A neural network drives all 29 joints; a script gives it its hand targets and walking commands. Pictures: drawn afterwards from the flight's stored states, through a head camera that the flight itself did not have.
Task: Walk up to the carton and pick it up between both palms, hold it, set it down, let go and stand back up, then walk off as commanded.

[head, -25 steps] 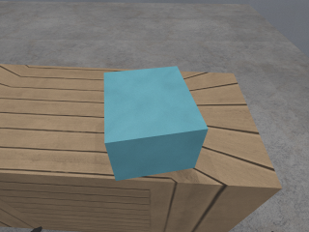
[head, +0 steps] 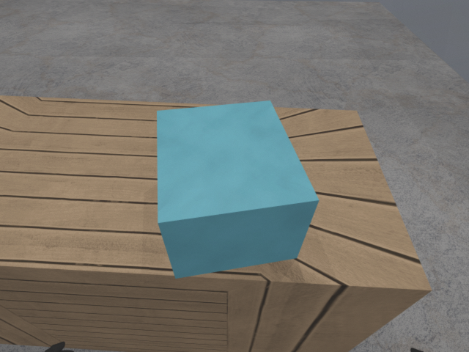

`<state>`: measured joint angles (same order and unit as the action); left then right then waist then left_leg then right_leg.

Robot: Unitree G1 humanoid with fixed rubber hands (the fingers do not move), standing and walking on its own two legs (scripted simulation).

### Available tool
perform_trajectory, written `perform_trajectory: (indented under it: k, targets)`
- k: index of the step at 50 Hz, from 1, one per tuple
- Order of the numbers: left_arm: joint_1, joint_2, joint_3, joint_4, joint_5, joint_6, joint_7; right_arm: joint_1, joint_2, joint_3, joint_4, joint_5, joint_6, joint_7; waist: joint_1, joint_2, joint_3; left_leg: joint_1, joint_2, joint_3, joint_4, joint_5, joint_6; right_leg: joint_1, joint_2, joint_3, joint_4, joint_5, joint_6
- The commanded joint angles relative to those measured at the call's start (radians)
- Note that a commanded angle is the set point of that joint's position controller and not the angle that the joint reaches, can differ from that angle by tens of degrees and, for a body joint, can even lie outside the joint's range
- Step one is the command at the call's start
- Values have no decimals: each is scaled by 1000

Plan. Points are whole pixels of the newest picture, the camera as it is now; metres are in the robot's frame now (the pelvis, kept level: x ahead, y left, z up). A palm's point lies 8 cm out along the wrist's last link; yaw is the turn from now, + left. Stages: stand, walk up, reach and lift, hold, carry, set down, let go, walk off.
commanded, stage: walk up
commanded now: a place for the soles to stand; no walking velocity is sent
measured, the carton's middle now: (226, 183) +0.44 +0.04 +0.04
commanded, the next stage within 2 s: stand in 1.50 s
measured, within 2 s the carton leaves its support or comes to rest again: neither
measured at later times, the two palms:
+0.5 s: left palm out of the picture +0.10 +0.33 -0.09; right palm out of the picture +0.11 -0.32 -0.08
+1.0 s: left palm out of the picture +0.09 +0.38 -0.09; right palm out of the picture +0.11 -0.27 -0.09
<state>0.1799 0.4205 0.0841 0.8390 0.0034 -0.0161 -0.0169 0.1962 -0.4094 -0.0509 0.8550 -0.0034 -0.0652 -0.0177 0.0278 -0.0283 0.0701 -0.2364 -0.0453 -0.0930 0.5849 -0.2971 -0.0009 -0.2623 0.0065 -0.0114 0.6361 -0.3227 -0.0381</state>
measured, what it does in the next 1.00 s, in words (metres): stands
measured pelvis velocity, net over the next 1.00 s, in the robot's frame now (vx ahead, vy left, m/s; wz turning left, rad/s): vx -0.01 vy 0.04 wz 0.02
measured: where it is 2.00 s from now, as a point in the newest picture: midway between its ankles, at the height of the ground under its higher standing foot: outside the picture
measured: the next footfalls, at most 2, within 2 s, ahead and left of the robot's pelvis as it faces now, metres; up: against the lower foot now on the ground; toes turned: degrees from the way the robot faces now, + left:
none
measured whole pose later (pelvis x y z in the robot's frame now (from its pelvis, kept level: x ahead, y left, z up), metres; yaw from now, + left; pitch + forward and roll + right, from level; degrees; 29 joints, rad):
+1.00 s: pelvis -0.01 +0.04 +0.00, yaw +1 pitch -2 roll -1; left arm 0.17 0.42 0.08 0.84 0.00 -0.03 0.01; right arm 0.18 -0.41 -0.05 0.86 0.00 0.00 0.01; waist 0.03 0.00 0.08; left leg -0.29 -0.04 -0.09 0.62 -0.29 0.01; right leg -0.28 -0.03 -0.01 0.63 -0.40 0.00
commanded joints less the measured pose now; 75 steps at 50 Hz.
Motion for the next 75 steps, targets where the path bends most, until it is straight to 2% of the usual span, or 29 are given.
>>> perform_trajectory:
  k: [1,4,13,19,21,22,29,30,32,34,35,36,39,43,46,49,52,54,56,58,59,61,62,65,67,70,71,73,75]
  targets:
    - [-87,179,21,-32,10,-2,1,-34,-206,-6,-9,-5,-11,-5,-10,-15,-82,-33,110,-108,-87,202,73,54,-124,141,-172,150,-45]
    - [-74,173,11,-48,18,5,1,-38,-222,-7,-18,-7,-11,-10,-2,12,-50,-95,123,-174,-115,170,98,97,-99,134,-154,188,-21]
    - [-98,186,19,-32,20,8,-7,-46,-187,-13,-44,5,-6,-11,-21,-32,-49,-41,76,-78,-60,105,74,22,-156,172,-235,76,-69]
    - [-118,170,15,-42,19,18,-8,-21,-255,-18,-10,-21,-11,-12,-14,16,-4,-59,154,-217,-146,88,108,-8,-76,113,-177,-15,-14]
    - [-72,155,24,-28,11,7,-10,-53,-216,-11,-24,-14,-13,-6,7,100,-69,-42,132,-157,-137,126,98,35,-96,123,-180,38,-31]
    - [-88,177,28,-34,20,7,-10,-20,-222,-4,-21,-19,-12,-6,-11,19,-35,-67,125,-156,-131,89,87,55,-98,131,-203,49,-30]
    - [-104,164,25,-35,18,3,-8,-10,-195,-10,-26,-17,-6,-10,-10,-7,-17,-72,96,-108,-99,129,78,20,-110,147,-213,23,-49]
    - [-70,233,25,-30,5,-21,15,-62,-208,-18,-47,-26,28,11,2,94,-3,-113,57,-67,-26,174,71,39,-201,226,-239,52,-66]
    - [-14,270,56,-17,8,-34,26,-46,-174,-14,-49,-18,49,22,-4,-6,-52,-168,15,-16,131,-23,52,146,-325,352,-281,180,-146]
    - [-14,275,49,-33,16,-45,34,-6,-178,-26,-66,-22,55,20,-11,34,-37,-187,30,-5,171,-182,44,127,-395,390,-264,328,-211]
    - [-31,260,47,-50,14,-46,34,13,-178,-22,-58,-27,51,24,-38,-29,-52,-172,49,2,143,-180,35,139,-378,319,-223,408,-210]
    - [-45,248,43,-46,17,-51,39,15,-183,-38,-58,-27,50,28,-27,25,-63,-107,57,3,130,-82,33,80,-371,285,-197,416,-206]
    - [-65,211,16,-63,8,-41,39,-2,-196,-43,-64,-26,39,39,-40,47,-26,-30,94,-103,-54,333,86,-22,-145,57,-76,196,-42]
    - [-47,165,10,-31,-9,-16,36,-64,-241,-40,-83,-29,47,43,-11,150,-20,-114,221,-293,-247,149,196,11,9,-42,38,-215,10]
    - [22,190,6,-23,-7,-30,43,-53,-261,-56,-92,-43,63,46,-28,242,-22,-77,164,-221,-214,115,172,-13,-9,-51,-26,-136,16]
    - [72,185,20,1,-6,-45,63,-67,-211,-42,-104,-35,79,49,-11,221,-83,-59,143,-144,-73,479,146,117,-7,-57,-147,38,6]
    - [123,266,45,22,14,-46,76,-97,-187,-41,-127,-26,90,58,12,118,-100,-238,75,-99,41,290,92,250,-135,89,-82,176,-67]
    - [120,311,46,10,17,-54,83,-121,-173,-50,-118,-34,103,53,22,-21,-20,-217,-9,-3,289,-131,49,43,-389,341,-282,137,-210]
    - [-19,343,59,-34,35,-55,81,-9,-210,-73,-101,-35,121,62,-36,-57,11,-156,78,-54,423,-241,30,-116,-487,443,-361,-24,-280]
    - [-91,315,58,-71,31,-52,70,102,-219,-67,-66,-27,98,73,-110,-77,7,-41,95,-18,158,-185,59,-183,-356,260,-265,-199,-180]
    - [-142,246,26,-62,41,-48,61,153,-205,-82,-16,-32,80,74,-140,32,13,54,44,-20,-7,-158,82,-263,-221,110,-129,-165,-96]
    - [-85,158,14,-73,9,-35,56,119,-284,-79,-47,-54,53,71,-135,309,1,107,245,-465,-367,-181,151,-375,21,-20,228,-235,5]
    - [-43,211,26,-60,11,-38,61,72,-286,-76,-62,-60,53,61,-77,133,7,72,275,-511,-313,-75,214,-336,7,41,256,-270,20]
    - [16,212,22,-14,9,-31,40,8,-267,-64,-74,-40,44,41,-40,57,-133,25,257,-327,-206,196,209,-143,-36,34,177,-224,25]
    - [51,167,22,-12,-1,-24,37,-39,-250,-59,-87,-27,35,29,-8,223,-133,-83,216,-224,-172,260,170,-8,-39,12,124,-139,16]
    - [106,149,15,23,-1,-34,44,-62,-187,-37,-88,-8,48,22,22,156,-122,-111,153,-141,-47,286,105,126,-37,-1,-132,117,2]
    - [94,173,30,24,11,-43,45,-66,-140,-23,-81,8,47,18,31,-2,-137,-126,116,-129,12,228,71,168,-96,99,-167,195,-31]
    - [39,242,32,2,23,-46,47,-74,-150,-19,-81,8,49,19,1,-29,-107,-131,44,-26,102,36,23,93,-252,321,-256,147,-110]
    - [-123,231,15,-30,25,-37,33,48,-171,-30,-18,-11,49,24,-83,-65,-41,31,54,23,11,-173,36,-121,-297,314,-282,-54,-158]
